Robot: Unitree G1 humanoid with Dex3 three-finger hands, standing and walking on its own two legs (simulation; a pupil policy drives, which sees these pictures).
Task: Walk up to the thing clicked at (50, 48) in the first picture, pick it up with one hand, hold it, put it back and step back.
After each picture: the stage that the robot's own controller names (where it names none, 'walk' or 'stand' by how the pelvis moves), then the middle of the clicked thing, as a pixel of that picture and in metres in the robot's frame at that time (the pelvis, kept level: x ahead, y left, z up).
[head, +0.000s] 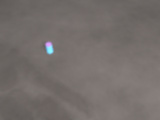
stand; (49, 47) +1.34 +0.40 -0.72
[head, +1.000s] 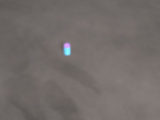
walk; (67, 49) +1.25 +0.18 -0.70
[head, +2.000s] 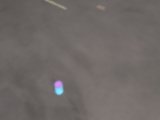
walk; (58, 87) +0.76 +0.19 -0.71
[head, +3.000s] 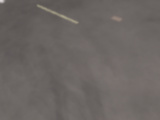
walk; out of the picture +0.43 +0.24 -0.70
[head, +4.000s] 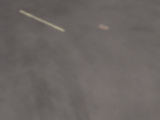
stand; out of the picture +0.31 +0.22 -0.72
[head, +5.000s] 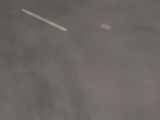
stand; out of the picture +0.30 +0.21 -0.73
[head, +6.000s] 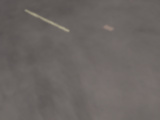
stand; out of the picture +0.30 +0.21 -0.73
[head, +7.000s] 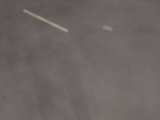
stand; out of the picture +0.29 +0.21 -0.73
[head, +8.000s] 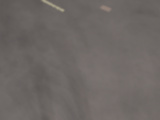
go down; out of the picture +0.31 +0.21 -0.70
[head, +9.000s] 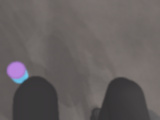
go down; (18, 73) +0.37 +0.25 -0.28
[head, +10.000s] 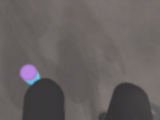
close in; (30, 75) +0.37 +0.25 -0.30
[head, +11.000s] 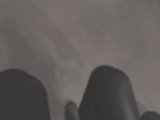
close in; out of the picture +0.35 +0.28 -0.21
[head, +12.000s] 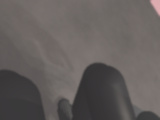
close; out of the picture +0.35 +0.29 -0.21
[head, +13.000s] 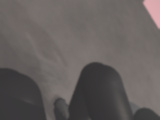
lift; out of the picture +0.35 +0.28 -0.22
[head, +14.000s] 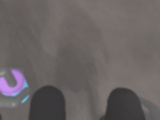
lift; (15, 87) +0.30 +0.24 -0.05
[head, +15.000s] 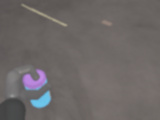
lift; (37, 89) +0.33 +0.16 +0.04
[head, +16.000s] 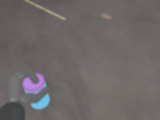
hold; (37, 91) +0.33 +0.17 +0.00
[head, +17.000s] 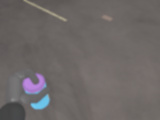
hold; (37, 92) +0.33 +0.17 +0.00
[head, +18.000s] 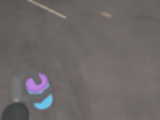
hold; (40, 91) +0.33 +0.16 +0.00
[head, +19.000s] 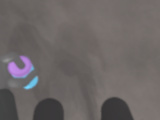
crouch; (24, 73) +0.38 +0.21 -0.08
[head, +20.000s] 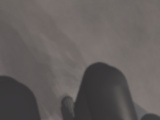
lower; out of the picture +0.38 +0.30 -0.22
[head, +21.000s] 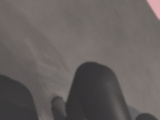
lower; out of the picture +0.38 +0.30 -0.22
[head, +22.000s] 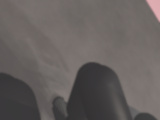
lower; out of the picture +0.38 +0.30 -0.22
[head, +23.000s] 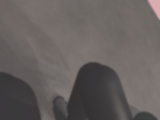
lower; out of the picture +0.37 +0.30 -0.22
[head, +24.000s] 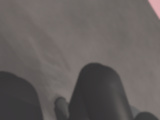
loosen; out of the picture +0.37 +0.30 -0.22
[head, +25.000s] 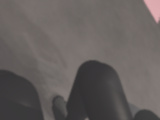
withdraw; out of the picture +0.36 +0.27 -0.22
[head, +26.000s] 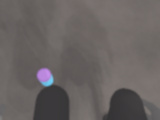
walk; (45, 77) +0.40 +0.22 -0.37
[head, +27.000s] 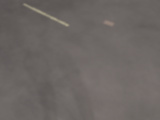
stand; out of the picture +0.32 +0.17 -0.66
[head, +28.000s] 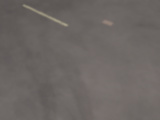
stand; out of the picture +0.33 +0.19 -0.67
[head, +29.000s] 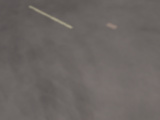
stand; out of the picture +0.34 +0.18 -0.71
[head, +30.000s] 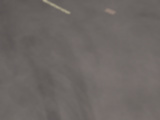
walk; out of the picture +0.37 +0.16 -0.70
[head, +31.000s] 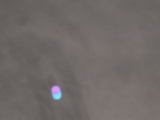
walk; (56, 92) +0.57 +0.20 -0.70
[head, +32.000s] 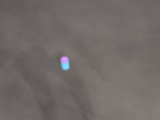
walk; (64, 63) +0.89 +0.17 -0.69
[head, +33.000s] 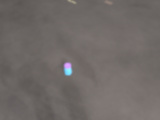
stand; (67, 69) +0.99 +0.16 -0.71
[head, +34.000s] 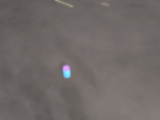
stand; (66, 71) +0.99 +0.18 -0.73
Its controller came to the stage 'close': yes
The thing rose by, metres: 0.71
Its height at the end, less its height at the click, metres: +0.00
